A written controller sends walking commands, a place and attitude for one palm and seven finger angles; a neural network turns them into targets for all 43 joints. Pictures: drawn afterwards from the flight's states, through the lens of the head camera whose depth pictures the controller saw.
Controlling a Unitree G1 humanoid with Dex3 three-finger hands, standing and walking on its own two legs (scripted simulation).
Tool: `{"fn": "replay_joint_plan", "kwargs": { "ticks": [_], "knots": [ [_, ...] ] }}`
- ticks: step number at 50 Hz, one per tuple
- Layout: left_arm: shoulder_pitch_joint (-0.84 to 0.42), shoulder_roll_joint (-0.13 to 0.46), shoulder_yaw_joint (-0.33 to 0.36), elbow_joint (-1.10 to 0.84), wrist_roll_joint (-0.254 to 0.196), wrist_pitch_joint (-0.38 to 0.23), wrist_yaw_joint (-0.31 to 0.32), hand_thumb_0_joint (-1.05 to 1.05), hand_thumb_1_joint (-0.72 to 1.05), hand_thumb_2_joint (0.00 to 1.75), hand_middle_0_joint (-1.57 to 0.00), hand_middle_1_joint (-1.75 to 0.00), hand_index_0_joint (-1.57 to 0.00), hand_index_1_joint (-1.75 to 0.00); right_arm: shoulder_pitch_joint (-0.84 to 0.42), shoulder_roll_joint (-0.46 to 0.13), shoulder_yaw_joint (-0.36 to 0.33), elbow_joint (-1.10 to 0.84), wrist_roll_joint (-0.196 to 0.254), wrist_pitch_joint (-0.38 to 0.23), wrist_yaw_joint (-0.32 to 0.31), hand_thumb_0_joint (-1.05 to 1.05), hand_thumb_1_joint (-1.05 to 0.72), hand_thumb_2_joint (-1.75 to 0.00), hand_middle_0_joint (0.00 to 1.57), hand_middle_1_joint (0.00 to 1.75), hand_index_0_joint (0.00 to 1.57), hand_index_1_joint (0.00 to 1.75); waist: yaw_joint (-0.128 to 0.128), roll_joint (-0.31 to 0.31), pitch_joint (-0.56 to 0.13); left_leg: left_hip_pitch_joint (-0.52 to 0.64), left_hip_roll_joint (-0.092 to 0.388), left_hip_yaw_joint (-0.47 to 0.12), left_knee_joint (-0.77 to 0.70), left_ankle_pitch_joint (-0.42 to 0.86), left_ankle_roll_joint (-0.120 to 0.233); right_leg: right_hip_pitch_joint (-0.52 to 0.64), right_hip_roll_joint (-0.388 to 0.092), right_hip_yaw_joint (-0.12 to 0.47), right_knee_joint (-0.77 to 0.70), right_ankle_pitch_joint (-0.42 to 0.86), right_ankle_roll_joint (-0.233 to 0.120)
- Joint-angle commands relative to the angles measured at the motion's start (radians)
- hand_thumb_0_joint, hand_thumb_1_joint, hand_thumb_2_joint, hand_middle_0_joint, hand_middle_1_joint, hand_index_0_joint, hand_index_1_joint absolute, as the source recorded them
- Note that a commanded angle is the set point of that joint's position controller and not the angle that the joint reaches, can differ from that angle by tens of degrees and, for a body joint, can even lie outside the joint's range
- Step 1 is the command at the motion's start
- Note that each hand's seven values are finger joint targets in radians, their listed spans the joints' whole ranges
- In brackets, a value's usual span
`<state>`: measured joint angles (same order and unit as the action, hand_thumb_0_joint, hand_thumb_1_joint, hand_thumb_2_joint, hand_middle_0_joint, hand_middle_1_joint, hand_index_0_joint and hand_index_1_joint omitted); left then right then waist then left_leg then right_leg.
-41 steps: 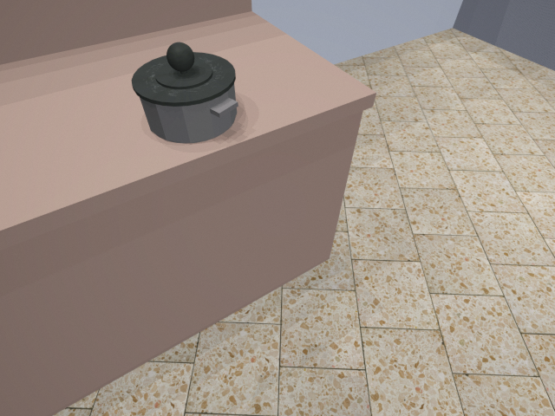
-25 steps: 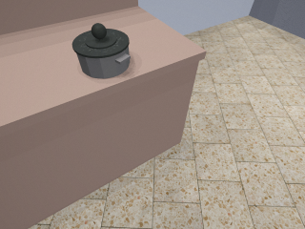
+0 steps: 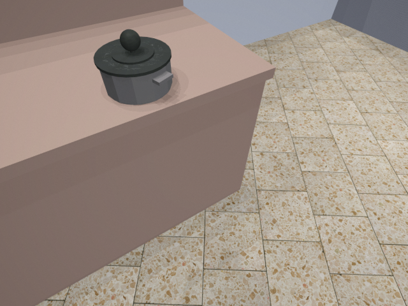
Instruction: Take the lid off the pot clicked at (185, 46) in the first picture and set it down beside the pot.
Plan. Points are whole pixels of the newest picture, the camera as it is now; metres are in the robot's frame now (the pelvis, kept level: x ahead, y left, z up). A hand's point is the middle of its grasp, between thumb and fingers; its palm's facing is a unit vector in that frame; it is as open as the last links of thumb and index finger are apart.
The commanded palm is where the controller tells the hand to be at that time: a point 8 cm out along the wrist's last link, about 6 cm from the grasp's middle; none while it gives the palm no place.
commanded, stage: walk to a spot facing it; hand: left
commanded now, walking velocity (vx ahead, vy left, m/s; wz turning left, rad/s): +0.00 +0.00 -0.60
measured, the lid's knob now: (130, 40) +0.70 +0.25 +0.17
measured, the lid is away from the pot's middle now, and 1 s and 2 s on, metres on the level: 0.00 0.00 0.00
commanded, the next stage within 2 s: none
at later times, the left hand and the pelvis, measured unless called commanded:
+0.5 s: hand out of the picture +0.06 +0.14 -0.16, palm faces -0.16 -0.95 -0.28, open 7.4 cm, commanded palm none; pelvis -0.01 -0.05 +0.00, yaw -15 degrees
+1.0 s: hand (136, 282) +0.20 +0.18 -0.17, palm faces -0.45 -0.85 -0.28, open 7.4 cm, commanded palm none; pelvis +0.03 +0.00 -0.01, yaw -33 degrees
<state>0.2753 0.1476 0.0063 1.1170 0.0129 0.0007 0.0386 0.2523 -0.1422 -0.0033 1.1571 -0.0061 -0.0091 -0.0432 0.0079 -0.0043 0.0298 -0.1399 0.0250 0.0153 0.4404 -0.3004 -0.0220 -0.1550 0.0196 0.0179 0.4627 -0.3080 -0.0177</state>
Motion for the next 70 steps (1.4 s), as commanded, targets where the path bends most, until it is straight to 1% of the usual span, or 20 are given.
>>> {"fn": "replay_joint_plan", "kwargs": {
  "ticks": [1, 7, 9, 11, 12, 13, 14, 16, 21, 41, 44, 45, 46, 47, 52, 64, 67, 68, 69, 70],
  "knots": [
    [0.036, 0.136, 0.048, -0.053, 0.0, 0.009, 0.0, 0.0, 0.9, 0.9, -0.2, -0.3, -0.2, -0.3, 0.076, -0.13, -0.034, -0.043, -0.008, 0.005, -0.011, 0.0, -0.9, -0.9, 0.2, 0.3, 0.2, 0.3, -0.017, 0.031, 0.016, 0.056, 0.106, -0.024, 0.008, 0.285, 0.045, -0.113, -0.089, 0.097, 0.011, 0.341, -0.03],
    [-0.014, 0.114, 0.073, -0.131, 0.006, 0.038, -0.026, 0.0, 0.9, 0.9, -0.2, -0.3, -0.2, -0.3, 0.058, -0.198, -0.075, -0.119, -0.017, 0.014, -0.011, 0.0, -0.9, -0.9, 0.2, 0.3, 0.2, 0.3, -0.02, 0.175, 0.07, 0.022, 0.291, -0.142, -0.108, 0.202, 0.158, -0.29, -0.003, 0.02, 0.3, -0.104, -0.004],
    [-0.011, 0.106, 0.078, -0.154, 0.005, 0.042, -0.033, 0.0, 0.9, 0.9, -0.2, -0.3, -0.2, -0.3, 0.026, -0.2, -0.078, -0.148, -0.02, 0.011, -0.006, 0.0, -0.9, -0.9, 0.2, 0.3, 0.2, 0.3, -0.008, 0.182, 0.062, 0.008, 0.337, -0.139, -0.118, 0.251, 0.198, -0.296, -0.033, -0.001, 0.384, -0.207, 0.003],
    [0.037, 0.104, 0.083, -0.156, 0.007, 0.04, -0.043, 0.0, 0.9, 0.9, -0.2, -0.3, -0.2, -0.3, -0.033, -0.214, -0.084, -0.179, -0.025, 0.012, -0.003, 0.0, -0.9, -0.9, 0.2, 0.3, 0.2, 0.3, 0.029, 0.15, 0.032, -0.045, 0.313, -0.048, -0.035, 0.275, 0.16, -0.192, -0.06, -0.013, 0.287, -0.142, 0.0],
    [0.093, 0.115, 0.088, -0.141, 0.01, 0.034, -0.046, 0.0, 0.9, 0.9, -0.2, -0.3, -0.2, -0.3, -0.054, -0.218, -0.086, -0.187, -0.024, 0.015, 0.0, 0.0, -0.9, -0.9, 0.2, 0.3, 0.2, 0.3, 0.06, 0.087, 0.012, -0.081, 0.264, 0.018, 0.082, 0.239, 0.114, -0.103, -0.052, -0.021, 0.154, -0.02, 0.001],
    [0.152, 0.169, 0.099, -0.126, 0.016, 0.023, -0.041, 0.0, 0.9, 0.9, -0.2, -0.3, -0.2, -0.3, -0.062, -0.192, -0.084, -0.201, -0.016, 0.018, 0.002, 0.0, -0.9, -0.9, 0.2, 0.3, 0.2, 0.3, 0.088, -0.106, -0.019, -0.159, 0.146, 0.104, 0.307, 0.112, 0.047, -0.01, -0.103, 0.115, -0.032, 0.211, -0.014],
    [0.18, 0.282, 0.119, -0.125, 0.02, 0.015, -0.025, 0.0, 0.9, 0.9, -0.2, -0.3, -0.2, -0.3, -0.062, -0.121, -0.068, -0.243, -0.012, 0.022, 0.006, 0.0, -0.9, -0.9, 0.2, 0.3, 0.2, 0.3, 0.082, -0.409, -0.027, -0.399, 0.008, 0.148, 0.555, -0.297, -0.009, 0.108, -0.311, 0.436, -0.128, 0.517, -0.085],
    [0.153, 0.236, 0.108, -0.14, -0.004, 0.013, -0.008, 0.0, 0.9, 0.9, -0.2, -0.3, -0.2, -0.3, -0.093, -0.151, -0.072, -0.245, -0.007, 0.032, 0.004, 0.0, -0.9, -0.9, 0.2, 0.3, 0.2, 0.3, 0.057, -0.254, -0.012, -0.412, 0.036, -0.027, 0.704, -0.251, 0.001, 0.068, -0.289, 0.419, -0.128, 0.633, -0.132],
    [0.072, 0.214, 0.099, -0.199, -0.006, 0.001, -0.005, 0.0, 0.9, 0.9, -0.2, -0.3, -0.2, -0.3, -0.126, -0.142, -0.069, -0.253, -0.012, 0.037, 0.015, 0.0, -0.9, -0.9, 0.2, 0.3, 0.2, 0.3, 0.027, -0.035, -0.05, -0.418, 0.041, -0.044, 0.695, -0.1, -0.029, 0.106, -0.224, 0.34, -0.078, 0.695, -0.16],
    [0.022, 0.277, 0.121, -0.298, 0.011, 0.017, -0.01, 0.0, 0.9, 0.9, -0.2, -0.3, -0.2, -0.3, -0.226, -0.152, -0.067, -0.415, 0.011, 0.026, 0.011, 0.0, -0.9, -0.9, 0.2, 0.3, 0.2, 0.3, 0.031, -0.11, -0.071, -0.235, -0.035, -0.079, 0.288, -0.11, -0.03, 0.038, -0.164, 0.535, -0.025, 0.712, -0.172],
    [-0.033, 0.274, 0.118, -0.317, 0.002, 0.021, -0.014, 0.0, 0.9, 0.9, -0.2, -0.3, -0.2, -0.3, -0.086, -0.172, -0.074, -0.391, 0.014, 0.015, 0.004, 0.0, -0.9, -0.9, 0.2, 0.3, 0.2, 0.3, -0.03, -0.1, -0.126, 0.023, -0.028, -0.079, -0.017, 0.08, -0.012, -0.073, -0.076, 0.482, 0.087, 0.588, -0.085],
    [-0.029, 0.234, 0.112, -0.331, -0.005, 0.021, -0.018, 0.0, 0.9, 0.9, -0.2, -0.3, -0.2, -0.3, -0.04, -0.221, -0.081, -0.385, 0.005, 0.005, 0.0, 0.0, -0.9, -0.9, 0.2, 0.3, 0.2, 0.3, -0.047, 0.002, -0.161, 0.18, 0.11, -0.195, -0.112, 0.153, 0.029, -0.214, 0.019, 0.397, 0.19, 0.339, -0.041],
    [-0.007, 0.195, 0.105, -0.34, -0.007, 0.018, -0.03, 0.0, 0.9, 0.9, -0.2, -0.3, -0.2, -0.3, -0.039, -0.299, -0.095, -0.396, -0.003, 0.002, 0.004, 0.0, -0.9, -0.9, 0.2, 0.3, 0.2, 0.3, -0.024, 0.252, -0.142, 0.255, 0.355, -0.435, -0.146, 0.367, 0.121, -0.41, 0.126, 0.225, 0.39, -0.232, 0.024],
    [0.003, 0.217, 0.111, -0.33, 0.011, 0.017, -0.029, 0.0, 0.9, 0.9, -0.2, -0.3, -0.2, -0.3, -0.037, -0.291, -0.085, -0.406, -0.008, 0.009, 0.007, 0.0, -0.9, -0.9, 0.2, 0.3, 0.2, 0.3, -0.013, 0.198, -0.085, 0.153, 0.435, -0.456, -0.111, 0.495, 0.196, -0.429, 0.06, 0.13, 0.565, -0.306, 0.052],
    [-0.003, 0.205, 0.103, -0.298, 0.012, 0.043, -0.054, 0.0, 0.9, 0.9, -0.2, -0.3, -0.2, -0.3, -0.062, -0.215, -0.05, -0.409, -0.017, -0.006, 0.007, 0.0, -0.9, -0.9, 0.2, 0.3, 0.2, 0.3, 0.024, 0.139, -0.068, 0.051, 0.255, -0.132, -0.102, 0.627, 0.151, -0.423, -0.01, 0.071, 0.782, -0.112, 0.084],
    [-0.191, 0.165, 0.068, -0.332, 0.004, 0.045, -0.077, 0.0, 0.9, 0.9, -0.2, -0.3, -0.2, -0.3, 0.096, -0.285, -0.088, -0.316, -0.022, -0.002, 0.02, 0.0, -0.9, -0.9, 0.2, 0.3, 0.2, 0.3, -0.059, 0.225, -0.033, 0.073, 0.306, 0.041, -0.045, 0.548, 0.151, -0.265, -0.058, -0.088, 0.265, -0.106, 0.059],
    [-0.042, 0.208, 0.086, -0.286, 0.01, 0.024, -0.078, 0.0, 0.9, 0.9, -0.2, -0.3, -0.2, -0.3, 0.091, -0.277, -0.089, -0.308, -0.017, -0.001, 0.025, 0.0, -0.9, -0.9, 0.2, 0.3, 0.2, 0.3, 0.019, 0.107, -0.115, -0.058, 0.256, 0.139, 0.191, 0.26, 0.051, 0.047, -0.037, -0.102, -0.027, 0.063, 0.016],
    [0.052, 0.325, 0.11, -0.257, 0.019, 0.011, -0.064, 0.0, 0.9, 0.9, -0.2, -0.3, -0.2, -0.3, 0.095, -0.203, -0.069, -0.327, -0.007, 0.004, 0.037, 0.0, -0.9, -0.9, 0.2, 0.3, 0.2, 0.3, 0.067, -0.2, -0.16, -0.336, 0.166, 0.22, 0.435, -0.118, -0.01, 0.281, -0.249, 0.176, -0.139, 0.027, -0.069],
    [0.111, 0.411, 0.125, -0.25, 0.004, 0.017, -0.047, 0.0, 0.9, 0.9, -0.2, -0.3, -0.2, -0.3, -0.001, -0.167, -0.052, -0.377, -0.013, 0.015, 0.038, 0.0, -0.9, -0.9, 0.2, 0.3, 0.2, 0.3, 0.108, -0.338, -0.124, -0.547, 0.076, 0.142, 0.663, -0.385, -0.041, 0.255, -0.428, 0.508, -0.204, 0.086, -0.165],
    [0.116, 0.384, 0.126, -0.252, -0.007, 0.02, -0.037, 0.0, 0.9, 0.9, -0.2, -0.3, -0.2, -0.3, -0.042, -0.205, -0.063, -0.382, -0.016, 0.016, 0.033, 0.0, -0.9, -0.9, 0.2, 0.3, 0.2, 0.3, 0.111, -0.227, -0.092, -0.584, 0.106, 0.012, 0.718, -0.31, -0.022, 0.219, -0.408, 0.453, -0.215, -0.029, -0.197]
  ]
}}
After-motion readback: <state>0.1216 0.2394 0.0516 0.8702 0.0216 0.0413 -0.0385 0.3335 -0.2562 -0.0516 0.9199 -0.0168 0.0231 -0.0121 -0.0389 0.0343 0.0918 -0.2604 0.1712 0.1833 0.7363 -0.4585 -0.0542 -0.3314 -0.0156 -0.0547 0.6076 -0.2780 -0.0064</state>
